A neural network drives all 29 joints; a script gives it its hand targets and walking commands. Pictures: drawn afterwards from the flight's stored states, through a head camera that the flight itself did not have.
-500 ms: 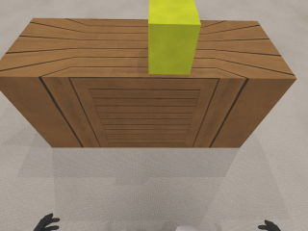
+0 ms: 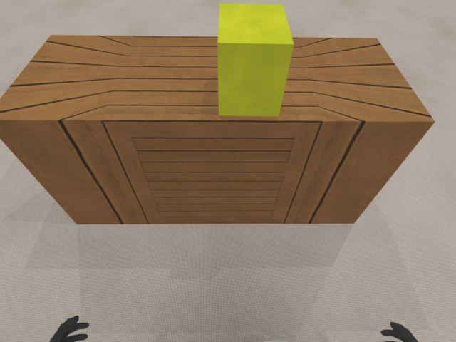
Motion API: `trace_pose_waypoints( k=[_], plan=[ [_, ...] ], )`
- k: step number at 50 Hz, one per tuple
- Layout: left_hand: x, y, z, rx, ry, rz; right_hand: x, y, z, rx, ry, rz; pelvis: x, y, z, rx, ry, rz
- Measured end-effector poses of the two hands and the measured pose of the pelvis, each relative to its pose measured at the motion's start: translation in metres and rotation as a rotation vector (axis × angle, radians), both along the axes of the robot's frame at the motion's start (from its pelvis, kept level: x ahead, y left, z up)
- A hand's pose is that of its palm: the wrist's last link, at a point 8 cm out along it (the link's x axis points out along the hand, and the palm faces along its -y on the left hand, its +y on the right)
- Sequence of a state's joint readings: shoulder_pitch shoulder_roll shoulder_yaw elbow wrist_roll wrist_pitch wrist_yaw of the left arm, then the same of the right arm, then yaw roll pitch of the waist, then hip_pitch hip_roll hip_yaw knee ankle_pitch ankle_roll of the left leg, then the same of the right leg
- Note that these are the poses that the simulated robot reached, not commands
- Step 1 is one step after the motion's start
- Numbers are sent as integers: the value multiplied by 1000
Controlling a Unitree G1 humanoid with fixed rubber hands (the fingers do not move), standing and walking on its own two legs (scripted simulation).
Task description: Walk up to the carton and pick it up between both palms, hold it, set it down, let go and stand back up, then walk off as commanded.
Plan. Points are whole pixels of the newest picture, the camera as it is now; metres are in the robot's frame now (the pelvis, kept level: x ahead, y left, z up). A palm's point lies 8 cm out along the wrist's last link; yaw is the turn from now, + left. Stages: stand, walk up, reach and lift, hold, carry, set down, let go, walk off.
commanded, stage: stand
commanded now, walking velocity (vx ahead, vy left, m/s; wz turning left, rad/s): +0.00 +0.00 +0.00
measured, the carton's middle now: (250, 61) +0.85 -0.07 +0.02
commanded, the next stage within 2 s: none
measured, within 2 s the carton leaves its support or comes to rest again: neither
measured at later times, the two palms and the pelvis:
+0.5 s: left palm out of the picture +0.12 +0.30 -0.08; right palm out of the picture +0.12 -0.32 -0.09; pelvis +0.01 +0.00 +0.01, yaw +0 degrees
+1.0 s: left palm out of the picture +0.11 +0.30 -0.08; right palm out of the picture +0.11 -0.32 -0.09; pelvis +0.01 +0.00 +0.01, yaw +0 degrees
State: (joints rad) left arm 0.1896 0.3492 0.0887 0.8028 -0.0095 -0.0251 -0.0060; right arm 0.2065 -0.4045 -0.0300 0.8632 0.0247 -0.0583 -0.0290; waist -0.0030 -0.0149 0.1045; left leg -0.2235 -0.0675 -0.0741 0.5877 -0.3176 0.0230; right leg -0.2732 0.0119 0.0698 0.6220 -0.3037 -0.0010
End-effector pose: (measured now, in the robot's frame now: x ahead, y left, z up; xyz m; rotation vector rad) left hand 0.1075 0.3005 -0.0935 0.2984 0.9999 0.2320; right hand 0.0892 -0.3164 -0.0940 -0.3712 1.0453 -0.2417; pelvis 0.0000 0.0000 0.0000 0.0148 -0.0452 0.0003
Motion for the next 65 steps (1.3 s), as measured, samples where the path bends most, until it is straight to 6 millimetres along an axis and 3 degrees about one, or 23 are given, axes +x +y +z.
trace_pose_waypoints(
  k=[23,65],
  plan=[
    [15,1,12,8,-26,6,30,-2,7,10,-10,-16,13,-1,9,4,-28,1],
    [6,4,15,12,-4,19,20,-1,8,13,28,-31,10,1,14,4,-29,3]
  ],
)
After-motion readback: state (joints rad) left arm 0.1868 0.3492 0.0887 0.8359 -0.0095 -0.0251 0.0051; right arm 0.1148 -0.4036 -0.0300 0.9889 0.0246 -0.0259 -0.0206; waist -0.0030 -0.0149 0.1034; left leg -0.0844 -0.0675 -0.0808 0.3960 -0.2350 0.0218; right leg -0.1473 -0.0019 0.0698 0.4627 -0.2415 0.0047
